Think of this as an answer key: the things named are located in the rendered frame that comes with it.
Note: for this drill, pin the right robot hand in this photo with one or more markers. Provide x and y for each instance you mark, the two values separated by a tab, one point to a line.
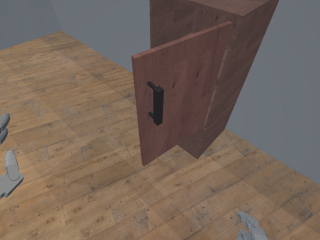
256	233

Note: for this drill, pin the handle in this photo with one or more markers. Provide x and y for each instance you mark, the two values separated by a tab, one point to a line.
158	102

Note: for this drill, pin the left robot hand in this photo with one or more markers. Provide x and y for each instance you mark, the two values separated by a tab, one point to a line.
12	178

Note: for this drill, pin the cupboard door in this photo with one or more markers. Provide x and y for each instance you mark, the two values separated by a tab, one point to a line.
187	70

